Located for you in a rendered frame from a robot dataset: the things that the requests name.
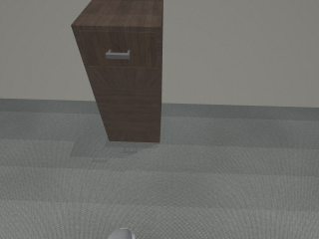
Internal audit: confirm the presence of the drawer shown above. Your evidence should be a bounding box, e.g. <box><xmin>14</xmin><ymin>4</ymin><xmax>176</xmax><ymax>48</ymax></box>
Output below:
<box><xmin>78</xmin><ymin>30</ymin><xmax>157</xmax><ymax>68</ymax></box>

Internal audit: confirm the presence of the robot left thigh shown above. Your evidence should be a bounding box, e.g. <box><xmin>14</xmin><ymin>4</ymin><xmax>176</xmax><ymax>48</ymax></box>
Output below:
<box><xmin>108</xmin><ymin>228</ymin><xmax>136</xmax><ymax>239</ymax></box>

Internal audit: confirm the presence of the cabinet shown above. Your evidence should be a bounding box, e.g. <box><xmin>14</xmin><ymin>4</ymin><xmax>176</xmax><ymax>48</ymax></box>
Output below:
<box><xmin>71</xmin><ymin>0</ymin><xmax>163</xmax><ymax>143</ymax></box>

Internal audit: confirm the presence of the handle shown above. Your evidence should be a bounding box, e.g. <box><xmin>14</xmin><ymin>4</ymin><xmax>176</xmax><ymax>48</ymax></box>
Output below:
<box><xmin>106</xmin><ymin>49</ymin><xmax>131</xmax><ymax>60</ymax></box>

